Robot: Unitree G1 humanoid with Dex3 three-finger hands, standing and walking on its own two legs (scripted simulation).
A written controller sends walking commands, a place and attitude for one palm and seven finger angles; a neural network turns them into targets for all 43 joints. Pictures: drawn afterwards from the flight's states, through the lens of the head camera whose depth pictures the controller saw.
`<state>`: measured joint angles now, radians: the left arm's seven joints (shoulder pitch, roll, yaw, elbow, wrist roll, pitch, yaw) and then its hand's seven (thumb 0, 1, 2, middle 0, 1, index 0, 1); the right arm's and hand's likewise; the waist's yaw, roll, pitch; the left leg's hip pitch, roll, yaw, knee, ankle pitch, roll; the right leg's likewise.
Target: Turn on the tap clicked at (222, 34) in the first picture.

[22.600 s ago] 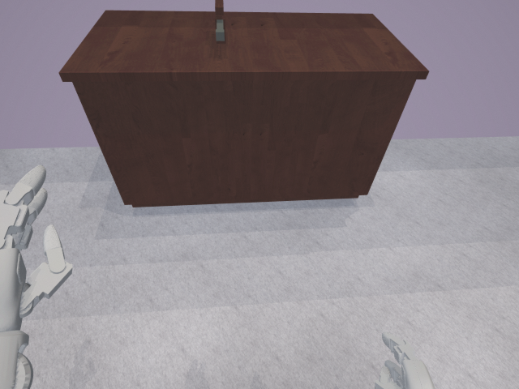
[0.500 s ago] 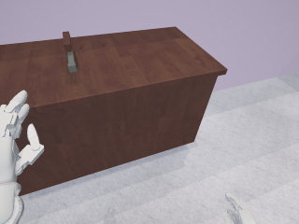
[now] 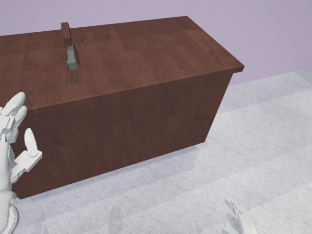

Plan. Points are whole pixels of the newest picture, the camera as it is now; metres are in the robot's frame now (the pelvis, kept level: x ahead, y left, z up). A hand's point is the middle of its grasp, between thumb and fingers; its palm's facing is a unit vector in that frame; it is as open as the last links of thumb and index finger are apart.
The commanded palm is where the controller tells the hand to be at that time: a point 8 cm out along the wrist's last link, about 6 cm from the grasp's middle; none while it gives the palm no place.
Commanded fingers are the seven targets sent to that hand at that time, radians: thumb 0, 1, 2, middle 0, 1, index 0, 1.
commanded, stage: look again from close up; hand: left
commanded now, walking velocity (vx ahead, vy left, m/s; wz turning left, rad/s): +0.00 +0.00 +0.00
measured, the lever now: (72, 64) +0.63 +0.35 +0.08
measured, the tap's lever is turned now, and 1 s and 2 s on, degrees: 0 0 0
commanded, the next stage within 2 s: shuffle to correct the standing spot in 0.10 s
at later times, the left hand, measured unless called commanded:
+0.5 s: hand (38, 140) +0.25 +0.26 +0.15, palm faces +0.42 -0.85 -0.32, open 7.5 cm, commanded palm +0.19 +0.30 +0.18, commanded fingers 0.00 0.90 0.90 -0.20 -0.30 -0.20 -0.30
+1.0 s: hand (71, 99) +0.36 +0.23 +0.17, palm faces +0.44 -0.80 -0.41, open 7.5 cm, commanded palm +0.29 +0.27 +0.18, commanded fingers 0.00 0.90 0.90 -0.20 -0.30 -0.20 -0.30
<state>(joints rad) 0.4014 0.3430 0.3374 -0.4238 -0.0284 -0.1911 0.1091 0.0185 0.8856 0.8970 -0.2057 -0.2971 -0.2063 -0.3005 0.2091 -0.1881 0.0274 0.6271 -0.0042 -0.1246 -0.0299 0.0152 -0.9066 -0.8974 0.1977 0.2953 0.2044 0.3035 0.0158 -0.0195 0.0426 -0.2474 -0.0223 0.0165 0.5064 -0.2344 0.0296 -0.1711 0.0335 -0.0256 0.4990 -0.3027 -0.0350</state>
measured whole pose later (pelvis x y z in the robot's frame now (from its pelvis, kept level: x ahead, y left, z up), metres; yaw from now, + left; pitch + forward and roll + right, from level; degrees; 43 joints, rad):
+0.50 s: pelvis +0.04 +0.02 -0.02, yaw +1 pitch -1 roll -1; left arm 0.41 0.35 0.33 -0.48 -0.04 -0.20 0.13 0.02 0.88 0.90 -0.21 -0.30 -0.21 -0.30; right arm 0.24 -0.22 0.00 0.62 0.01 -0.07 -0.05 0.01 -0.91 -0.90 0.20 0.30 0.20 0.30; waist 0.03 -0.03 0.01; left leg -0.30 -0.02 0.05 0.69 -0.40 0.05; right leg -0.20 0.02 -0.03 0.65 -0.44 -0.03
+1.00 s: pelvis +0.15 -0.01 -0.02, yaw +3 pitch -2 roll -1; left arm 0.40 0.36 0.39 -0.52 -0.01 -0.25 0.11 0.02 0.88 0.90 -0.21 -0.30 -0.21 -0.30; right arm 0.17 -0.24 -0.02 0.66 0.00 -0.06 -0.02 0.02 -0.91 -0.90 0.20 0.30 0.20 0.30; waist 0.01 0.02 0.09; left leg -0.50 0.05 0.01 1.24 -0.45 0.01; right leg -0.40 0.00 -0.17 0.66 -0.24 -0.08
